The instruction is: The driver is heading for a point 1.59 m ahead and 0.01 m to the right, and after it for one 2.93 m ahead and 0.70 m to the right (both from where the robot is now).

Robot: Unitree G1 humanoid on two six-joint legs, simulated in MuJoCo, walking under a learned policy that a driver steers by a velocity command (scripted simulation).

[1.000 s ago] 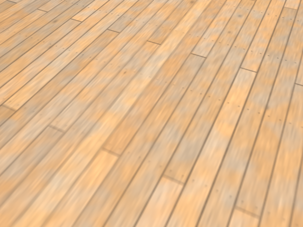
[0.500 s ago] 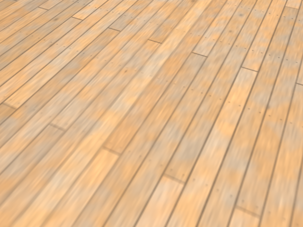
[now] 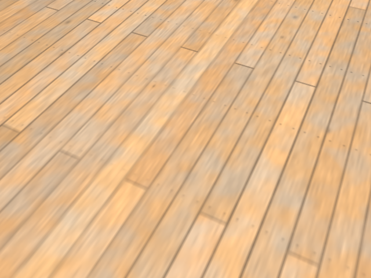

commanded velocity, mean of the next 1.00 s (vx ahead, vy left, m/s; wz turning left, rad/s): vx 0.76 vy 0.00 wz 0.00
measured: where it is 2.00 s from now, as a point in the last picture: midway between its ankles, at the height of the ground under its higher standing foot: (214, 87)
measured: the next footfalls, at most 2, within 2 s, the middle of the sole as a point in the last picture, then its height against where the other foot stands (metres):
right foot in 0.32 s outside the picture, level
left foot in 0.80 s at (184, 239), level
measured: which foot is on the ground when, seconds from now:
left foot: down 0.00-0.32, up 0.34-0.78, down 0.80-1.00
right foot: down 0.00-0.02, up 0.04-0.30, down 0.32-0.82, up 0.84-1.00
